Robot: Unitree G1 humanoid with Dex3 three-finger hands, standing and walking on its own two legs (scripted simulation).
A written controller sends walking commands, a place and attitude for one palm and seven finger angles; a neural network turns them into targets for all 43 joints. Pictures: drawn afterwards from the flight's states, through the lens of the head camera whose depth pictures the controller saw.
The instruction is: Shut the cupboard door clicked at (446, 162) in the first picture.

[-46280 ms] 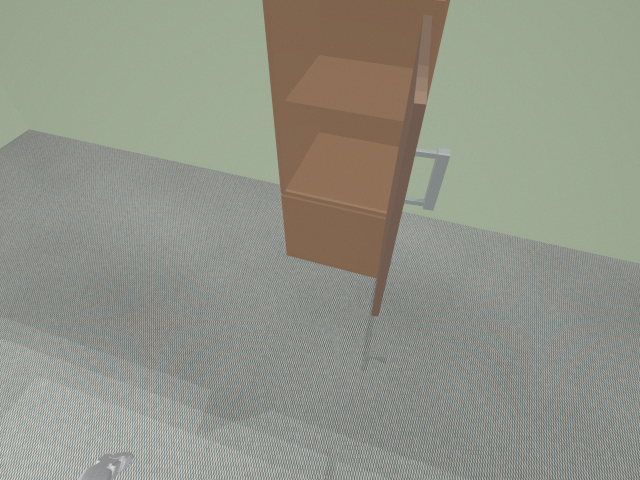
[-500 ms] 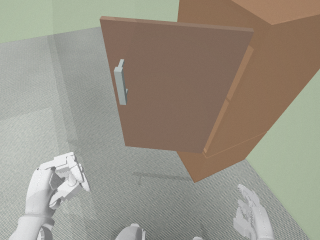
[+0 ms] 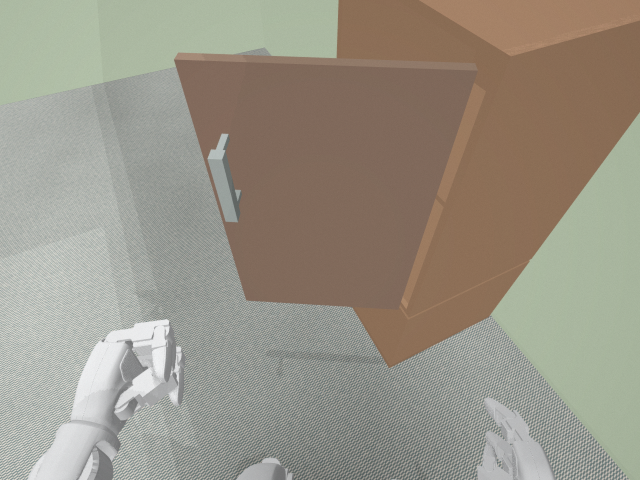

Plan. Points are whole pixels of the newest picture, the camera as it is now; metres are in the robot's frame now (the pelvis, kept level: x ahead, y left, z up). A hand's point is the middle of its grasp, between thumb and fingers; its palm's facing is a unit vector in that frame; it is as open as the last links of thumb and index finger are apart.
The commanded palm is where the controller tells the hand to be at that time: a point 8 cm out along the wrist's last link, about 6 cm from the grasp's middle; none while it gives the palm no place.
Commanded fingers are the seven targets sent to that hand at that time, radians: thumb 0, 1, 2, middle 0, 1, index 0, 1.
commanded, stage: raise the hand and make a fist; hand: left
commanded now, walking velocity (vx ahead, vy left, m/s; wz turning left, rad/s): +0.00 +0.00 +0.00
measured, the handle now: (228, 179) +0.52 +0.17 +0.07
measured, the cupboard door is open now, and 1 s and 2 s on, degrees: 60 60 60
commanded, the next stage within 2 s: bring the fist close to the handle in 0.18 s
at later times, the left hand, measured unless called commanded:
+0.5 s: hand (185, 336) +0.26 +0.17 +0.07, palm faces +0.02 -1.00 -0.05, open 3.1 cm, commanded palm +0.24 +0.22 +0.07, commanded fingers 0.00 0.90 0.90 -1.30 -1.50 -1.30 -1.50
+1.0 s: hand (224, 274) +0.35 +0.15 +0.06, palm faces -0.03 -1.00 -0.01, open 3.1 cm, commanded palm +0.33 +0.20 +0.07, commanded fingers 0.00 0.90 0.90 -1.30 -1.50 -1.30 -1.50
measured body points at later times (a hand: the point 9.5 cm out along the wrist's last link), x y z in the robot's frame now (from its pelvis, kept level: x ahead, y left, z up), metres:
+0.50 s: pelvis +0.00 -0.02 -0.01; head +0.04 -0.03 +0.44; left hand +0.25 +0.22 +0.08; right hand +0.17 -0.26 -0.09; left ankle +0.04 +0.10 -0.69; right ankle +0.00 -0.11 -0.69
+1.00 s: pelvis +0.00 -0.01 +0.00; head +0.06 -0.01 +0.45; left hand +0.35 +0.20 +0.06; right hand +0.14 -0.26 -0.10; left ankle +0.04 +0.10 -0.69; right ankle +0.00 -0.11 -0.69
